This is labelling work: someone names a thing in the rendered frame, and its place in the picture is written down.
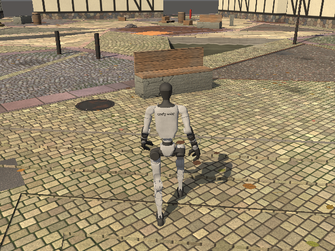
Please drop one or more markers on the right robot foot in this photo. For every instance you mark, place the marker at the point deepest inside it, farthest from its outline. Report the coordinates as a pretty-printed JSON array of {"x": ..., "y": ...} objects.
[{"x": 179, "y": 192}]

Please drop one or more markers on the robot left hand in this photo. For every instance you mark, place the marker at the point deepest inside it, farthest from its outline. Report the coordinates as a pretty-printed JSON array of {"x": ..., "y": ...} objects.
[{"x": 148, "y": 143}]

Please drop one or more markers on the right robot upper arm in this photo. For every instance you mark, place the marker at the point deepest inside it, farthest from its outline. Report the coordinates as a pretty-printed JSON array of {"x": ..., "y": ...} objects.
[{"x": 185, "y": 118}]

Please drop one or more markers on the robot right forearm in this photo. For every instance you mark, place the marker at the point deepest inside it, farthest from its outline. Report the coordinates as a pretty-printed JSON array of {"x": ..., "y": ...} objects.
[{"x": 192, "y": 140}]

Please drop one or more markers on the robot left forearm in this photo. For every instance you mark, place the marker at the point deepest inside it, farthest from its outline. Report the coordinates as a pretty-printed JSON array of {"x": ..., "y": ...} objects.
[{"x": 143, "y": 136}]

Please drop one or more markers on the robot left shin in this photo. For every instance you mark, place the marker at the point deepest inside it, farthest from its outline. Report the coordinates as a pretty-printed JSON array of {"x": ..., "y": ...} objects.
[{"x": 158, "y": 200}]

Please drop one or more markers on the robot right hand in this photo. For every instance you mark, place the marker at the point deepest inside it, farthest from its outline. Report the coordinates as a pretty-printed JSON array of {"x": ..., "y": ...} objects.
[{"x": 196, "y": 153}]

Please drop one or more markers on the left robot upper arm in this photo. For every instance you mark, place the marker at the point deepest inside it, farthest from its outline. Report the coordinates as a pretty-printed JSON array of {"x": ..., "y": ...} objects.
[{"x": 147, "y": 119}]

